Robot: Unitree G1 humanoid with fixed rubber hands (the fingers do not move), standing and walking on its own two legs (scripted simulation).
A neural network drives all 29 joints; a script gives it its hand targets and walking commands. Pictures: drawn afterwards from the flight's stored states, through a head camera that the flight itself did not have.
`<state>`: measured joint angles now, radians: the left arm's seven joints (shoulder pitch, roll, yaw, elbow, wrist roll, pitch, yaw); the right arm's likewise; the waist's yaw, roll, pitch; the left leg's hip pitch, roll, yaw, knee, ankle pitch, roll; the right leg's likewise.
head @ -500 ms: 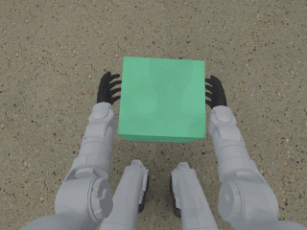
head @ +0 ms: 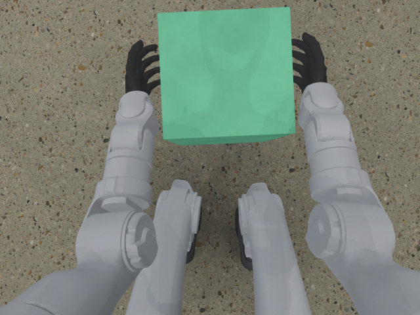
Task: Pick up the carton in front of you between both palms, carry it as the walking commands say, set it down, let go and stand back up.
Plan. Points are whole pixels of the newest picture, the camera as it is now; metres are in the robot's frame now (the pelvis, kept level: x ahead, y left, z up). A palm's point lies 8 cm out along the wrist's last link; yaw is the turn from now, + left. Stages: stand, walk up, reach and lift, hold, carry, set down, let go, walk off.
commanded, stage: set down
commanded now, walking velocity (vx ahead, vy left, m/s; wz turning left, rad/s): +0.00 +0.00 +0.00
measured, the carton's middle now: (223, 92) +0.49 +0.00 -0.19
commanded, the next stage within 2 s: none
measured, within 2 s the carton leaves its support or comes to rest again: rests again in 0.90 s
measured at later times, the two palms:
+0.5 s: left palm (156, 98) +0.50 +0.15 -0.24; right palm (285, 89) +0.52 -0.15 -0.25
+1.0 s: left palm (154, 105) +0.49 +0.16 -0.27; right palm (279, 95) +0.52 -0.14 -0.28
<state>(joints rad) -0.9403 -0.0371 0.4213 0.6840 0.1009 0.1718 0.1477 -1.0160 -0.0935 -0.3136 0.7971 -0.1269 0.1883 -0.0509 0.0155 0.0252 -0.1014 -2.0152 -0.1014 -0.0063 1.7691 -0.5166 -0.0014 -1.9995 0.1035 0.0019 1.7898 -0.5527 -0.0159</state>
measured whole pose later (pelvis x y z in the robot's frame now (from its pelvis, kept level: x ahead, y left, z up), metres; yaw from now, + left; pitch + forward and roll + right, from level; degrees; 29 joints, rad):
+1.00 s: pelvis -0.02 -0.01 -0.12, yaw +1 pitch +38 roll +2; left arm -1.25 0.13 0.42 0.91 0.05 0.20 0.09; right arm -1.36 -0.21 -0.27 1.04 -0.08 0.19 -0.07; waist 0.04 0.02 0.24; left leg -2.28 -0.10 0.02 2.17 -0.55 -0.03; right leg -2.27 0.10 -0.04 2.21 -0.59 -0.05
